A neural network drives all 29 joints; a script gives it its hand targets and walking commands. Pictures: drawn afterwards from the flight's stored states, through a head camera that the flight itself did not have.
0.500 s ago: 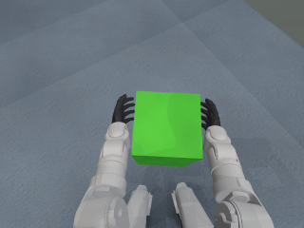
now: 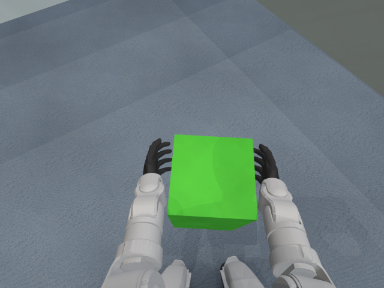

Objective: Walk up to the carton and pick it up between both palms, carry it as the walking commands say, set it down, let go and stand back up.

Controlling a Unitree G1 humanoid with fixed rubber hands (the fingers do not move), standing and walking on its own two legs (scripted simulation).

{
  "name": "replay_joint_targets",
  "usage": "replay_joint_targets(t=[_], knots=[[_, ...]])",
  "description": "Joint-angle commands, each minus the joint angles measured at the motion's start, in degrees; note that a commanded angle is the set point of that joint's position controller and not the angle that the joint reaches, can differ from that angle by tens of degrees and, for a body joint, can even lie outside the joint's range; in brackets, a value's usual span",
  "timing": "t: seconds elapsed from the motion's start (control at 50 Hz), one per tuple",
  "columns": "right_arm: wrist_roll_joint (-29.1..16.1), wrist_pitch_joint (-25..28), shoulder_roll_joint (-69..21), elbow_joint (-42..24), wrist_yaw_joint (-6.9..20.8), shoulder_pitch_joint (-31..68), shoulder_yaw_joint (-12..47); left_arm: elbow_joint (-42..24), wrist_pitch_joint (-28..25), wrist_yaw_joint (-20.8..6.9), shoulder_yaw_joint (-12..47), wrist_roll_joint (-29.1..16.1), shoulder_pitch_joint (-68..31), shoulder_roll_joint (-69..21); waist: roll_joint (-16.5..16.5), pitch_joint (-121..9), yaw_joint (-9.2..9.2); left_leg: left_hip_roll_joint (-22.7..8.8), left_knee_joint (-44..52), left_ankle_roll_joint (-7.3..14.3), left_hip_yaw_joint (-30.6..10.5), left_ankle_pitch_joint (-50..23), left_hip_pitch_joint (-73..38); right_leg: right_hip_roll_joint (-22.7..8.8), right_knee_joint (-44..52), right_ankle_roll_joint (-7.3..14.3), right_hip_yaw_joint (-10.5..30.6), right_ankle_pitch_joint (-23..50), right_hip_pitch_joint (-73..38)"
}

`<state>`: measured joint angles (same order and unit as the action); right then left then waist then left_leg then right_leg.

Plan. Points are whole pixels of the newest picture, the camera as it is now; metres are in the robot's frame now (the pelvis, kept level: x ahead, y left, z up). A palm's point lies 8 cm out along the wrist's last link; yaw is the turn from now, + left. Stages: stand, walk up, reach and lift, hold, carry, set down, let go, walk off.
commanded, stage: reach and lift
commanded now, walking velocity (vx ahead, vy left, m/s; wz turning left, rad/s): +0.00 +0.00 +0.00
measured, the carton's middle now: (207, 189) +0.34 -0.01 -0.12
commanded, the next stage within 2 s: none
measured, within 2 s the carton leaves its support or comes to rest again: neither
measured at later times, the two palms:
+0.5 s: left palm (143, 163) +0.35 +0.11 +0.05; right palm (277, 170) +0.33 -0.14 +0.03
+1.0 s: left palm (135, 157) +0.33 +0.11 +0.11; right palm (291, 160) +0.32 -0.14 +0.10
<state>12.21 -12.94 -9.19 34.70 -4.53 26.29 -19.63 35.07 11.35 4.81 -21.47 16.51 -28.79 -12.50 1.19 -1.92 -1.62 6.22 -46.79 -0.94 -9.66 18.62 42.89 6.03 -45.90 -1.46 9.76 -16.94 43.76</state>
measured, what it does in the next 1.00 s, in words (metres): stands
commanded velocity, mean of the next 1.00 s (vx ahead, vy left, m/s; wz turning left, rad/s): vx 0.00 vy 0.00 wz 0.00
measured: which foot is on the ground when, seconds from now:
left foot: down 0.00-1.00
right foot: down 0.00-1.00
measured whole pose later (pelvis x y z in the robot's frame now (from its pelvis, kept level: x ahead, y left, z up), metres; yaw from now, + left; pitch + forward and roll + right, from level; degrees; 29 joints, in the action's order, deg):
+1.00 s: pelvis +0.01 +0.00 +0.04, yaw +1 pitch -7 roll +0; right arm 16.4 -40.4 -10.5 26.6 -3.8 24.7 -16.3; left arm 27.1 37.0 4.7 -18.5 16.0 -25.0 -12.0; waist 0.7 -1.3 -3.2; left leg 4.1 -26.1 0.0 -9.9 12.8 6.0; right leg 3.8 -25.2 -0.5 9.2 -11.3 6.7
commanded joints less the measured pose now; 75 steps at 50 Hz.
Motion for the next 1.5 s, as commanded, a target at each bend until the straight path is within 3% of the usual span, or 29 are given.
replay_joint_targets(t=[0.0, 0.16, 0.2, 0.22, 0.24, 0.28, 0.36, 0.38, 0.4, 0.42, 0.44, 0.52, 0.62, 0.7, 0.74, 0.78, 0.82, 0.9, 0.96, 0.98, 1.0, 1.02, 1.18, 1.34, 1.36, 1.4, 1.42, 1.44, 1.48], knots=[[-4.0, 0.0, -59.2, 0.7, 11.4, 31.0, 32.1, 8.5, 1.3, -12.0, 32.1, -3.5, -24.5, -55.8, -3.1, -28.8, -0.42, 0.6, 8.2, 0.7, 4.7, -10.8, -12.8, 1.0, 7.0, 0.1, -3.9, 13.1, -22.2], [-4.5, -1.0, -58.3, -4.0, 12.0, 32.9, 33.8, 8.5, 3.8, -12.4, 31.9, -2.5, -20.5, -57.0, -0.3, -29.3, 1.63, 0.5, 12.3, 0.7, 4.2, -14.0, -17.3, 0.2, 10.8, 0.4, -3.5, 16.2, -28.8], [-3.2, -2.9, -58.6, -1.4, 12.6, 30.1, 33.0, 6.1, 4.2, -12.5, 33.2, -4.4, -23.4, -57.1, -5.4, -27.8, -1.18, -0.6, 13.6, 0.9, 3.6, -12.1, -22.3, 1.0, 11.5, 0.2, -4.7, 12.9, -26.1], [-3.9, -3.5, -59.6, -0.4, 12.5, 28.8, 32.8, 4.6, 4.8, -12.5, 35.0, -5.9, -25.1, -58.0, -2.3, -26.0, -2.17, -0.3, 14.8, 0.6, 4.0, -11.7, -22.7, 0.5, 13.0, 0.7, -4.2, 13.3, -28.5], [-5.7, -3.5, -60.5, -4.2, 12.7, 33.4, 35.2, 3.8, 4.9, -12.8, 35.0, -6.0, -23.8, -57.2, -3.4, -30.6, 0.77, -0.6, 15.1, 0.7, 4.2, -13.8, -25.0, 1.0, 12.5, 0.2, -4.3, 15.4, -31.0], [-4.3, -4.6, -61.1, -1.6, 12.6, 28.4, 33.5, 5.1, 6.0, -12.4, 33.3, -4.4, -21.1, -56.3, -2.6, -26.0, 0.82, -0.6, 16.2, 0.7, 4.0, -15.3, -23.6, 0.9, 13.8, 0.5, -3.8, 17.2, -31.1], [-5.3, -6.2, -59.3, -3.4, 12.8, 28.4, 33.9, 4.0, 8.1, -12.6, 34.8, -6.6, -22.6, -59.2, -0.3, -23.6, -2.25, -0.9, 17.1, 0.1, 3.6, -15.0, -27.7, -0.2, 15.5, 0.7, -3.9, 15.8, -30.3], [-7.0, -6.9, -61.0, -5.1, 12.9, 30.7, 35.6, 2.8, 8.8, -12.7, 35.5, -7.7, -21.9, -59.4, 0.9, -24.7, -0.05, -0.5, 18.7, 0.0, 4.4, -14.6, -27.4, -0.2, 16.1, 0.6, -4.2, 16.3, -35.0], [-4.5, -8.4, -60.3, 0.5, 13.0, 25.6, 31.5, 2.7, 9.5, -12.6, 33.8, -6.2, -21.8, -57.4, 1.6, -21.6, -0.92, -1.1, 18.9, -0.2, 4.3, -12.7, -26.4, -0.3, 16.5, 1.0, -3.8, 14.7, -33.2], [-5.1, -8.6, -59.9, -2.0, 13.2, 28.0, 32.7, 3.0, 10.0, -12.8, 33.8, -7.4, -22.2, -58.6, -1.9, -20.6, -2.16, -1.3, 19.2, 0.1, 4.3, -12.7, -26.0, -0.1, 16.6, 0.4, -4.5, 15.1, -33.6], [-6.4, -8.9, -61.1, -2.1, 13.2, 29.2, 33.2, 2.8, 10.6, -12.8, 34.6, -7.5, -23.5, -58.7, 2.3, -22.0, -1.0, -0.9, 19.5, -0.1, 4.3, -13.8, -26.5, -0.5, 16.8, 0.5, -4.4, 16.3, -35.9], [-8.1, -12.0, -62.7, -6.1, 13.2, 30.1, 36.8, 3.1, 13.2, -13.3, 33.0, -7.6, -19.0, -58.6, -2.5, -20.8, 1.43, -1.0, 20.2, 0.5, 4.8, -13.5, -28.3, -0.5, 18.6, -0.6, -4.8, 15.3, -38.0], [-8.1, -15.4, -61.9, -4.8, 13.3, 29.4, 33.3, -2.4, 16.3, -13.7, 36.4, -11.3, -26.5, -58.8, 0.6, -20.2, -2.99, -1.6, 21.8, -0.2, 4.1, -13.5, -33.5, -0.8, 19.9, -0.2, -5.6, 14.7, -37.5], [-8.9, -18.8, -61.6, -8.3, 13.6, 33.7, 33.9, 0.0, 19.3, -14.0, 33.9, -11.3, -24.2, -58.8, -0.9, -16.9, -0.72, -1.6, 23.0, 0.2, 3.8, -8.2, -32.5, -1.7, 20.8, -0.2, -5.3, 10.8, -39.4], [-7.7, -20.1, -61.0, -5.7, 13.9, 29.5, 32.3, -3.6, 20.3, -13.8, 34.9, -12.3, -27.9, -58.4, 0.8, -15.8, -2.98, -1.3, 24.1, -0.1, 3.8, -9.2, -33.2, -1.4, 21.8, 0.4, -5.4, 12.2, -39.8], [-8.9, -21.9, -62.0, -7.5, 13.7, 33.3, 33.2, -2.0, 21.9, -14.0, 33.3, -13.7, -26.7, -57.6, -5.0, -14.9, -1.54, -2.1, 24.5, 1.0, 3.6, -9.8, -35.4, -1.8, 22.3, -0.8, -5.4, 11.5, -39.8], [-9.8, -22.7, -61.1, -9.1, 13.4, 33.4, 34.0, -1.7, 23.1, -14.4, 34.3, -13.6, -26.8, -58.1, -1.6, -13.6, -1.26, -1.5, 24.5, 0.8, 3.7, -10.8, -34.5, -1.6, 22.9, -0.6, -5.4, 13.1, -41.3], [-10.4, -25.4, -64.3, -7.7, 13.6, 30.2, 33.8, -7.5, 24.6, -14.3, 36.5, -14.9, -28.7, -56.0, -2.8, -15.0, -0.97, -2.2, 25.4, 0.5, 3.8, -10.9, -37.6, -1.6, 23.4, -0.8, -5.2, 13.8, -43.0], [-8.2, -26.5, -59.9, -5.6, 13.9, 30.6, 29.8, -2.8, 26.6, -14.2, 32.3, -13.1, -28.5, -55.7, -0.7, -9.7, -1.83, -2.0, 25.9, 0.3, 3.6, -10.4, -36.7, -2.0, 24.5, 0.2, -5.1, 12.2, -40.5], [-9.5, -26.3, -61.4, -9.2, 13.6, 32.6, 32.5, -3.8, 26.7, -14.5, 32.3, -12.5, -26.0, -56.1, 0.2, -11.5, 0.2, -2.2, 26.0, 0.3, 3.6, -8.4, -37.0, -2.1, 24.1, 0.0, -5.1, 11.1, -43.5], [-10.0, -26.3, -61.4, -10.5, 13.6, 34.6, 32.8, -4.6, 26.9, -14.4, 33.3, -13.4, -27.8, -56.9, 0.7, -10.9, -0.6, -1.8, 25.7, 0.5, 3.5, -8.8, -37.6, -2.3, 24.3, 0.0, -4.9, 11.3, -42.5], [-9.7, -26.7, -62.1, -9.8, 13.9, 34.3, 32.7, -6.2, 26.6, -14.2, 33.1, -13.3, -28.2, -56.4, -2.2, -12.2, 0.48, -2.0, 25.8, 0.3, 3.9, -9.7, -36.8, -1.7, 23.7, -0.5, -5.2, 12.2, -43.9], [-9.3, -26.6, -60.6, -7.5, 14.2, 38.2, 30.4, -5.6, 27.8, -14.0, 32.3, -14.2, -34.1, -57.2, 0.6, -10.5, -0.03, -2.2, 25.7, -0.2, 3.8, -5.3, -36.6, -1.7, 23.0, 1.0, -5.8, 6.2, -41.0], [-9.7, -26.2, -62.9, -5.1, 14.2, 38.9, 30.1, -5.1, 27.7, -13.9, 30.8, -14.1, -35.4, -55.5, -2.5, -11.2, 1.3, -2.7, 25.0, 0.2, 4.2, -2.4, -37.2, -2.1, 22.8, 0.5, -5.1, 1.9, -39.0], [-9.7, -26.1, -62.3, -5.9, 13.9, 38.4, 30.1, -2.4, 28.0, -13.9, 29.2, -12.4, -31.8, -55.6, -3.2, -11.6, 2.36, -2.5, 24.7, 0.8, 4.3, -4.8, -35.6, -2.3, 22.9, 0.3, -5.1, 4.3, -40.4], [-9.1, -26.5, -64.2, -5.2, 13.5, 33.5, 30.2, -7.3, 28.1, -14.1, 32.4, -14.6, -33.8, -56.9, -2.2, -13.3, 0.19, -2.4, 24.4, 0.1, 3.9, -8.8, -40.1, -2.0, 22.9, 1.0, -5.0, 7.6, -39.0], [-8.9, -26.9, -62.4, -3.9, 13.5, 34.7, 28.9, -4.0, 28.6, -14.0, 30.1, -13.2, -33.3, -54.8, 0.6, -10.6, 1.33, -2.4, 24.6, 0.3, 4.5, -5.6, -37.2, -2.6, 23.5, 1.0, -4.6, 5.3, -40.2], [-9.4, -26.5, -62.8, -5.7, 13.6, 36.3, 29.7, -4.0, 28.6, -14.1, 29.9, -12.8, -32.1, -54.1, -3.1, -13.6, 2.15, -1.8, 24.4, 0.4, 4.8, -6.0, -37.3, -2.2, 23.6, 0.1, -4.9, 5.8, -41.8], [-10.4, -26.2, -63.4, -7.3, 13.0, 36.5, 30.8, -4.1, 28.4, -14.3, 30.2, -13.0, -31.8, -54.0, -1.5, -10.6, 2.33, -1.3, 23.6, 0.8, 4.8, -9.1, -37.9, -2.6, 23.9, 0.0, -4.1, 7.8, -38.5]])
